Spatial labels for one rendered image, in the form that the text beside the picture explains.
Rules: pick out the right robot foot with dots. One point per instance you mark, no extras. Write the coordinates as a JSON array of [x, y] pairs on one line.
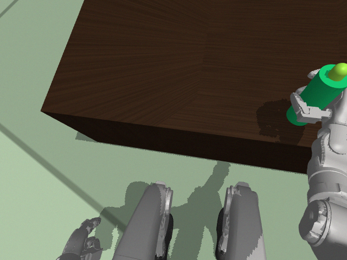
[[220, 255]]

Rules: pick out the right robot arm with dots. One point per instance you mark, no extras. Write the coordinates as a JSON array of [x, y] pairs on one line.
[[324, 223]]

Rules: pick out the right robot hand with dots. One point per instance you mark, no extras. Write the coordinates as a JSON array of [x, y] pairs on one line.
[[334, 113]]

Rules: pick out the left robot hand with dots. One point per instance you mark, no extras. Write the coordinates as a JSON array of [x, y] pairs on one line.
[[80, 244]]

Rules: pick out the bottle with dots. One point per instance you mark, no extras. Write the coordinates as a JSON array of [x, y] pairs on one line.
[[327, 84]]

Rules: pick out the left robot foot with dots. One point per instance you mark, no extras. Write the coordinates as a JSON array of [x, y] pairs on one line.
[[168, 238]]

